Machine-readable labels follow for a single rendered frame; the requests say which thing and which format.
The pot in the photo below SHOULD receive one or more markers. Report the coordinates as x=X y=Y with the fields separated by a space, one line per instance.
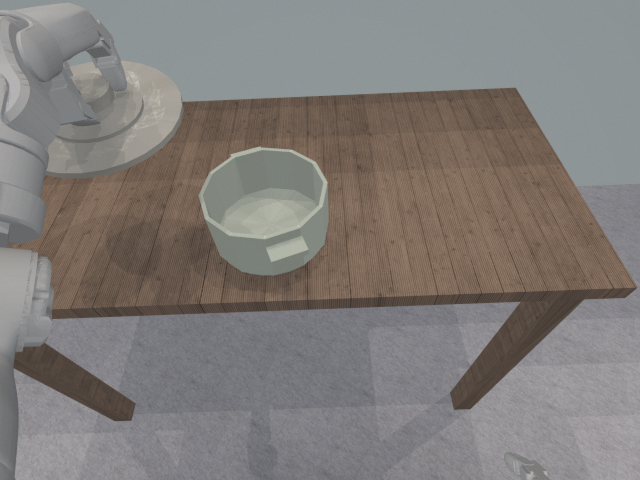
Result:
x=267 y=210

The left robot upper arm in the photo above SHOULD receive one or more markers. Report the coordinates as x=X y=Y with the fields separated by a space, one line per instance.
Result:
x=26 y=298

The table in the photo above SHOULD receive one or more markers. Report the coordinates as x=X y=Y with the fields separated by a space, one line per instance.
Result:
x=434 y=198

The knob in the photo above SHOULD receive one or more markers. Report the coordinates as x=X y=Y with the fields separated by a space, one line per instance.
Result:
x=95 y=90

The robot left hand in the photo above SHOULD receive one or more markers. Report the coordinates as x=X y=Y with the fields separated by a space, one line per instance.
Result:
x=75 y=31

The left robot forearm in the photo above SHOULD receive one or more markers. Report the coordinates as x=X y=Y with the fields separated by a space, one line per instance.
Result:
x=30 y=58

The lid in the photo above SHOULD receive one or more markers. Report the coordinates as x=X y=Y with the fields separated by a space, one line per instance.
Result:
x=139 y=122

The robot right hand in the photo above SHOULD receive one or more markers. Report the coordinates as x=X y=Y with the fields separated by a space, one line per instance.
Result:
x=524 y=468

